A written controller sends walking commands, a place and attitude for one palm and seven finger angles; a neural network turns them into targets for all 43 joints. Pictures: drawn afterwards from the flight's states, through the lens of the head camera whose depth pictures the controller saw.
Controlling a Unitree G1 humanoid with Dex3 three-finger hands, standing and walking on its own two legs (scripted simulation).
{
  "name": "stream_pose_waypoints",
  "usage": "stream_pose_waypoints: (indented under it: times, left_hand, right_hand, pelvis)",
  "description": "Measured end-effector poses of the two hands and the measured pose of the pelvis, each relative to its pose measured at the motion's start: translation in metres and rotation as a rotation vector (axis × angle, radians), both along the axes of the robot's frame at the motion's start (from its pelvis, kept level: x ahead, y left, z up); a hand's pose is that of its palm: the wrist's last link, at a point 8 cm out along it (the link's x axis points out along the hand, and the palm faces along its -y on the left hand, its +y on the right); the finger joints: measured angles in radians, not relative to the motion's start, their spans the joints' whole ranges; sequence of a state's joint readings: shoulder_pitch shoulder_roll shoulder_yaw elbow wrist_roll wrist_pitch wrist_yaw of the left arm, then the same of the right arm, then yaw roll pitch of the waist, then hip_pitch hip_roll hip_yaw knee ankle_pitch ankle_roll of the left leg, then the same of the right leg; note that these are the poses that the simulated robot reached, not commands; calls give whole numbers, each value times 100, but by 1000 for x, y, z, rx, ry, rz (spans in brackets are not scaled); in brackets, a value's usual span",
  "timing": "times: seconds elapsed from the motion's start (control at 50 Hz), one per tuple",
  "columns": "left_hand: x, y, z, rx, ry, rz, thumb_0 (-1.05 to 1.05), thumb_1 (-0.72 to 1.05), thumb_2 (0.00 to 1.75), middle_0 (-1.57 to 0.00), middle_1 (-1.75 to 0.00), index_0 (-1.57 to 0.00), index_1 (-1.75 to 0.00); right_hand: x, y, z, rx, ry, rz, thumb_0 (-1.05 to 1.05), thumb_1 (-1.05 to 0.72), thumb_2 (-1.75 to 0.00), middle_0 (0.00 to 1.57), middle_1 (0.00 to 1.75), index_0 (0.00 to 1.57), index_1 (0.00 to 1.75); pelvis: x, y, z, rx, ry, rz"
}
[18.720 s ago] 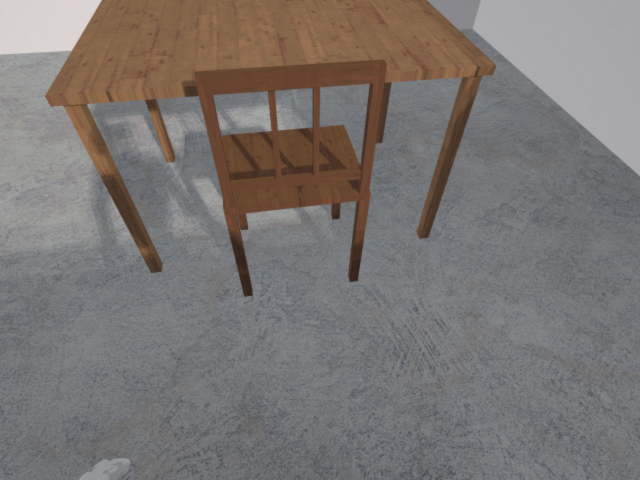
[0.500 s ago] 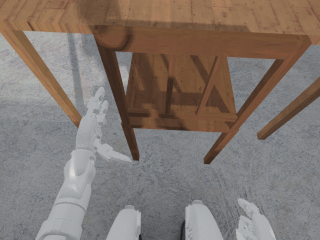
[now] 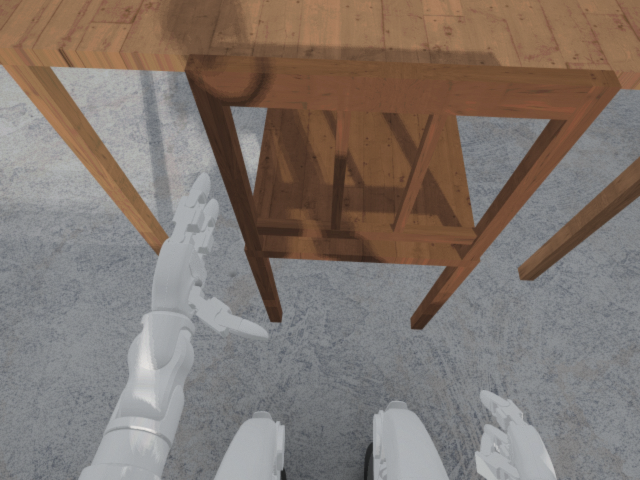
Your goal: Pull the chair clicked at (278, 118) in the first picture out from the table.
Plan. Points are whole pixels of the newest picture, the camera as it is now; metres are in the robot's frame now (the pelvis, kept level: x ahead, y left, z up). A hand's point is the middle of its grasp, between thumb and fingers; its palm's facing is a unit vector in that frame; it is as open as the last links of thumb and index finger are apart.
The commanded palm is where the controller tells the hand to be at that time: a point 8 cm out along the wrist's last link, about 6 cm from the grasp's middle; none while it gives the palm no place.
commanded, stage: aim the fingers beside a spindle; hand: left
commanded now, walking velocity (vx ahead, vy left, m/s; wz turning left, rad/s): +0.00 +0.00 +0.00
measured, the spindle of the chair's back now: (339, 177) +0.50 -0.02 +0.02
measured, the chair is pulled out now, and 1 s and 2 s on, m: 0.00 0.00 0.00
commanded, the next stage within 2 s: push the fingers through the gap in 0.08 s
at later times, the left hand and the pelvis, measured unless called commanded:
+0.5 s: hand (237, 249) +0.39 +0.11 +0.01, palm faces -0.08 -0.99 -0.06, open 17.0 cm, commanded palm +0.37 +0.17 +0.02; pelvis -0.01 +0.00 -0.01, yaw +0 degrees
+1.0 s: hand (243, 213) +0.44 +0.11 +0.02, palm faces -0.06 -1.00 -0.05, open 17.0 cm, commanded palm +0.42 +0.17 +0.02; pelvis +0.00 +0.01 -0.01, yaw -1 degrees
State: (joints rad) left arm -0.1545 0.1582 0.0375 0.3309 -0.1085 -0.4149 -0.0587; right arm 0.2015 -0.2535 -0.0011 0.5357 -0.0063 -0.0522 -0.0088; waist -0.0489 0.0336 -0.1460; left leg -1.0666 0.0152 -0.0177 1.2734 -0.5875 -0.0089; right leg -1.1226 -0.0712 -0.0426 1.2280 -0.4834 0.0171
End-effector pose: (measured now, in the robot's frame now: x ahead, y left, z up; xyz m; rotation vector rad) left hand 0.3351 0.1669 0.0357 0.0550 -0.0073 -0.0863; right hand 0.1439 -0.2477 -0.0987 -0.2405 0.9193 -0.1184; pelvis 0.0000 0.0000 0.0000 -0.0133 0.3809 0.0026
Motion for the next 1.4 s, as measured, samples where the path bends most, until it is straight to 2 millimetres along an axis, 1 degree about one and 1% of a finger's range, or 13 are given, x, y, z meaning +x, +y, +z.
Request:
stream_pose_waypoints:
  times: [0.06, 0.14, 0.2, 0.28, 0.36, 0.44, 0.52, 0.68, 0.78, 0.84, 1.04, 1.24, 1.4]
  left_hand:
    - [6, 2, 1, 12, -3, 17, -2, -50, 30, -6, -8, -6, -8]
    - [14, 1, -16, 6, 67, 11, -2, -50, 30, -6, -8, -6, -8]
    - [13, -2, -24, -5, 92, -3, -2, -50, 30, -6, -8, -6, -8]
    - [10, -1, -14, -3, 41, 1, -2, -50, 30, -6, -8, -6, -8]
    - [18, 4, -6, 11, -7, 23, -2, -50, 30, -6, -8, -6, -8]
    - [33, 5, -12, 14, 22, 17, -2, -50, 30, -6, -8, -6, -8]
    - [42, 2, -18, 1, 58, 8, -2, -50, 30, -6, -8, -5, -8]
    - [56, 5, -9, 1, 14, 25, -2, -50, 30, -6, -8, -5, -8]
    - [67, 8, -14, 0, 38, 28, -2, -50, 30, -6, -8, -5, -8]
    - [71, 7, -16, -1, 48, 22, -2, -50, 30, -6, -8, -5, -8]
    - [94, -3, -12, -3, 20, 31, -2, -50, 30, -6, -8, -6, -8]
    - [111, 5, -15, -2, 27, 57, -2, -50, 30, -6, -8, -6, -8]
    - [127, 4, -16, -13, 31, 47, -2, -50, 30, -6, -8, -6, -8]
  right_hand:
    - [-1, 1, -2, 6, 10, 11, 1, -91, -90, 20, 30, 20, 30]
    - [-4, -1, -5, 5, 18, 11, 1, -91, -90, 20, 30, 20, 30]
    - [-6, -4, -5, -2, 18, -3, 1, -91, -90, 20, 30, 21, 30]
    - [-10, -6, -5, -10, 21, -14, 1, -91, -90, 20, 30, 20, 30]
    - [-13, -7, -9, -15, 39, -4, 1, -91, -90, 20, 30, 20, 30]
    - [-17, -8, -12, -18, 54, -8, 1, -91, -90, 20, 30, 20, 30]
    - [-23, -9, -13, -21, 65, -25, 1, -91, -90, 20, 30, 20, 30]
    - [-38, -7, -13, -21, 107, -41, 1, -91, -90, 20, 30, 20, 30]
    - [-47, -7, -14, -25, 135, -54, 1, -91, -90, 20, 30, 20, 30]
    - [-52, -7, -14, -27, 150, -62, 1, -91, -90, 20, 30, 20, 30]
    - [-68, -5, -19, -24, 203, -79, 1, -91, -90, 20, 30, 20, 30]
    - [-84, -6, -22, -25, 250, -97, 1, -91, -90, 20, 30, 20, 30]
    - [-96, -8, -23, -40, 294, -105, 1, -91, -90, 20, 30, 20, 30]
  pelvis:
    - [-1, -1, -1, 2, -1, 4]
    - [-3, -3, -3, 2, 8, 5]
    - [-4, -4, -4, 3, 14, 0]
    - [-3, -4, -4, 3, 13, -3]
    - [-3, -4, -5, 1, 13, 3]
    - [-6, -4, -8, -2, 21, 6]
    - [-6, -2, -8, -2, 28, 1]
    - [-5, 1, -6, -2, 36, -5]
    - [-5, 2, -7, -6, 43, -6]
    - [-5, 4, -6, -8, 47, -5]
    - [-5, 6, -8, -7, 62, -11]
    - [-5, 6, -10, -7, 79, -18]
    - [-6, 7, -12, -13, 92, -15]
